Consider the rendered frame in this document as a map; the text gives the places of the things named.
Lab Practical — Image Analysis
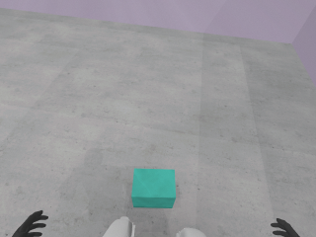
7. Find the robot right hand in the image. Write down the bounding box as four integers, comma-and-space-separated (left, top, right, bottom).
271, 218, 300, 237

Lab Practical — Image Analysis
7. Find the robot left hand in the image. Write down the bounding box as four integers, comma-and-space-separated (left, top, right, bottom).
12, 210, 48, 237

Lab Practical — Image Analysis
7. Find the robot left thigh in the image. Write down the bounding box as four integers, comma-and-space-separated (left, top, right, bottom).
103, 219, 136, 237

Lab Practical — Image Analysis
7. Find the carton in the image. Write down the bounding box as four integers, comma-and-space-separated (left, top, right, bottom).
131, 168, 176, 208

